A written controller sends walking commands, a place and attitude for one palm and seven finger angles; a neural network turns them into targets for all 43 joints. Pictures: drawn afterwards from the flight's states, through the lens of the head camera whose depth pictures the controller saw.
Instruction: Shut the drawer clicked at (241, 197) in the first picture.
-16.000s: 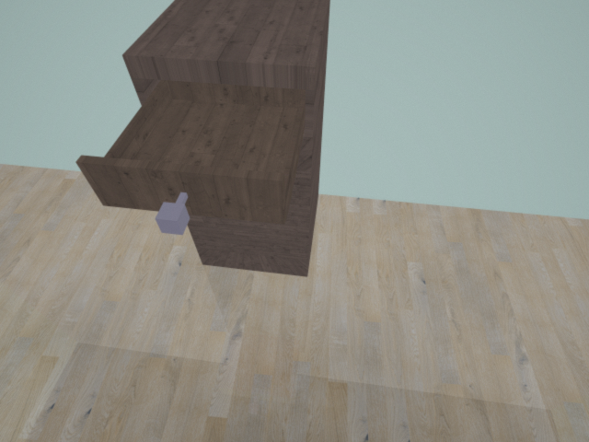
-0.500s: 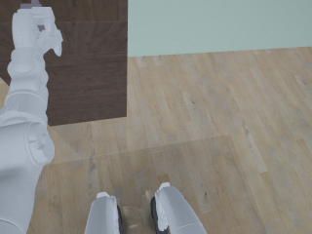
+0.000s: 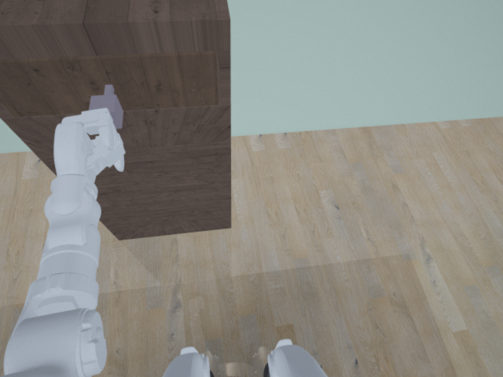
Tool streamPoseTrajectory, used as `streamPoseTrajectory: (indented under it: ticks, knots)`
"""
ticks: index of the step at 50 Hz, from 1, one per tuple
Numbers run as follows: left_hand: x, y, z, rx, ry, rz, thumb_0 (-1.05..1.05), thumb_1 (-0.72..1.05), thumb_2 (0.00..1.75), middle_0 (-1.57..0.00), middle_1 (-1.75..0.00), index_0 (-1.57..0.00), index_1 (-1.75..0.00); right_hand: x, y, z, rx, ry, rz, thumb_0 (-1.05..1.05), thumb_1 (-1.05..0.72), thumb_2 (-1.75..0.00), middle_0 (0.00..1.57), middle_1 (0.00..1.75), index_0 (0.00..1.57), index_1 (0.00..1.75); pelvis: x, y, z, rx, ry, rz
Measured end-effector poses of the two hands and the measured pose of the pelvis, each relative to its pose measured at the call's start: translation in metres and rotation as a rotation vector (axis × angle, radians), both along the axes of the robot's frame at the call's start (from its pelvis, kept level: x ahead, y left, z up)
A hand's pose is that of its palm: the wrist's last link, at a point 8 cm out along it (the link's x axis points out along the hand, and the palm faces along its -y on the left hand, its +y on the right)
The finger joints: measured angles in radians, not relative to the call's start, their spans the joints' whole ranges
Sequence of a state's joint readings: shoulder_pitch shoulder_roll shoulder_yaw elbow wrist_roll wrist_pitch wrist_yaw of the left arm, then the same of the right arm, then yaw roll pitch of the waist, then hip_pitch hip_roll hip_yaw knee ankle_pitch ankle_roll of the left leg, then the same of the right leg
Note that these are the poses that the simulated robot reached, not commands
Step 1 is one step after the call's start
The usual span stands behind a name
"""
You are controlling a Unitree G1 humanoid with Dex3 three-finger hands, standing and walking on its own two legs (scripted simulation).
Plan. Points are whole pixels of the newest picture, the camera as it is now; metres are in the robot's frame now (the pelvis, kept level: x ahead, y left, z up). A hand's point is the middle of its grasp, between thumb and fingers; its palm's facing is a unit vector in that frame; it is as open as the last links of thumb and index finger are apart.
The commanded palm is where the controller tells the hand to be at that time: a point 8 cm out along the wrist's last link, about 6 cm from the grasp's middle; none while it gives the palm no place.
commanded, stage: draw the hand back to the body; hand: left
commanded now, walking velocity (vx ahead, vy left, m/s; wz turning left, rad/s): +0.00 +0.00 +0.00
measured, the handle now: (107, 103) +0.57 +0.21 +0.05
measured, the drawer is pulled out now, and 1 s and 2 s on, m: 0.00 0.00 0.00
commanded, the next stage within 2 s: step back with the hand held close in 1.16 s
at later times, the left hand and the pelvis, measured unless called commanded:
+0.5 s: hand (41, 227) +0.30 +0.20 +0.15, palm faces +0.23 -0.94 -0.25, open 3.3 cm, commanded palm +0.25 +0.25 +0.17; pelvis +0.02 -0.01 +0.05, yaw +4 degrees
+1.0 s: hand out of the picture +0.18 +0.23 +0.23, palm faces +0.43 -0.81 -0.40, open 3.3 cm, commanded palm +0.13 +0.27 +0.24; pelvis +0.02 -0.01 +0.06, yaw +3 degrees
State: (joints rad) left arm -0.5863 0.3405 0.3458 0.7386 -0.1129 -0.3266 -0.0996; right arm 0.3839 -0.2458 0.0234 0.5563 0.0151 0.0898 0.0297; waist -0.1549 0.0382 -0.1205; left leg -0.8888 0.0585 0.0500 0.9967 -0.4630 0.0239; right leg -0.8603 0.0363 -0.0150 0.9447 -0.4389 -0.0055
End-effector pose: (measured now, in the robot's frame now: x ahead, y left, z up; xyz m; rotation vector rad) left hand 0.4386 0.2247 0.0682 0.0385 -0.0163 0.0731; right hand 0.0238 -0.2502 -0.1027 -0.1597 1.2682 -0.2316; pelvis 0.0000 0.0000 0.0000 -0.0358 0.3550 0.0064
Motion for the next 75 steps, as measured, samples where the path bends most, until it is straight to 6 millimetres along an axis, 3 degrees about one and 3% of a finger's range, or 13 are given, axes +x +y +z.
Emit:
streamPoseTrajectory:
  ticks: [7, 15, 20, 24, 33, 45, 53, 63, 68, 71, 75]
  knots:
    - [-0.059, 0.021, 0.034, 0.009, -0.028, 0.016, 0.02, 0.89, 0.89, -1.41, -1.60, -1.40, -1.60, 0.071, -0.001, 0.022, 0.011, -0.166, 0.075, 0.01, -0.91, -0.90, 0.20, 0.29, 0.20, 0.30, 0.020, -0.003, 0.021, 0.003, -0.090, 0.032]
    - [-0.114, 0.019, 0.056, 0.006, -0.029, -0.017, 0.02, 0.90, 0.90, -1.40, -1.60, -1.40, -1.60, 0.154, 0.006, 0.050, 0.003, -0.417, 0.181, 0.01, -0.91, -0.90, 0.20, 0.29, 0.20, 0.30, 0.023, -0.004, 0.031, 0.015, -0.178, 0.064]
    - [-0.144, 0.018, 0.076, 0.154, 0.018, 0.073, 0.02, 0.90, 0.90, -1.40, -1.60, -1.40, -1.60, 0.188, 0.020, 0.073, 0.013, -0.522, 0.212, 0.01, -0.91, -0.90, 0.20, 0.29, 0.20, 0.30, 0.022, -0.006, 0.042, 0.033, -0.253, 0.057]
    - [-0.168, 0.022, 0.092, 0.206, 0.031, 0.149, 0.02, 0.90, 0.90, -1.40, -1.60, -1.40, -1.60, 0.202, 0.033, 0.086, 0.034, -0.569, 0.245, 0.01, -0.91, -0.90, 0.20, 0.29, 0.20, 0.30, 0.022, -0.008, 0.051, 0.042, -0.305, 0.056]
    - [-0.214, 0.033, 0.123, 0.254, -0.002, 0.262, 0.02, 0.90, 0.90, -1.40, -1.60, -1.40, -1.60, 0.202, 0.046, 0.094, 0.065, -0.582, 0.300, 0.01, -0.91, -0.90, 0.20, 0.29, 0.20, 0.30, 0.021, -0.012, 0.062, 0.049, -0.387, 0.059]
    - [-0.273, 0.039, 0.160, 0.365, -0.081, 0.329, 0.02, 0.90, 0.90, -1.40, -1.60, -1.40, -1.60, 0.178, 0.029, 0.086, 0.051, -0.563, 0.273, 0.01, -0.91, -0.90, 0.20, 0.29, 0.20, 0.30, 0.019, -0.014, 0.065, 0.048, -0.424, 0.054]
    - [-0.308, 0.044, 0.180, 0.442, -0.133, 0.371, 0.02, 0.90, 0.90, -1.41, -1.60, -1.40, -1.60, 0.175, 0.023, 0.089, 0.034, -0.604, 0.259, 0.01, -0.91, -0.90, 0.20, 0.29, 0.20, 0.30, 0.015, -0.014, 0.065, 0.042, -0.435, 0.055]
    - [-0.308, 0.046, 0.169, 0.396, -0.126, 0.382, 0.02, 0.89, 0.90, -1.41, -1.60, -1.40, -1.60, 0.177, 0.032, 0.095, 0.030, -0.638, 0.280, 0.01, -0.91, -0.90, 0.20, 0.29, 0.20, 0.30, 0.010, -0.012, 0.065, 0.043, -0.442, 0.059]
    - [-0.302, 0.052, 0.182, 0.447, -0.180, 0.368, 0.02, 0.89, 0.90, -1.41, -1.60, -1.40, -1.60, 0.177, 0.038, 0.097, 0.038, -0.635, 0.289, 0.01, -0.91, -0.90, 0.20, 0.29, 0.20, 0.30, 0.009, -0.010, 0.065, 0.036, -0.426, 0.060]
    - [-0.298, 0.059, 0.185, 0.481, -0.186, 0.357, 0.02, 0.89, 0.90, -1.41, -1.60, -1.40, -1.60, 0.172, 0.037, 0.096, 0.033, -0.598, 0.274, 0.01, -0.91, -0.90, 0.20, 0.29, 0.20, 0.30, 0.006, -0.007, 0.066, 0.030, -0.398, 0.053]
    - [-0.294, 0.059, 0.173, 0.485, -0.125, 0.302, 0.02, 0.89, 0.90, -1.41, -1.60, -1.40, -1.60, 0.162, 0.031, 0.093, 0.007, -0.543, 0.235, 0.01, -0.91, -0.90, 0.20, 0.29, 0.20, 0.30, 0.002, 0.001, 0.066, 0.032, -0.368, 0.043]
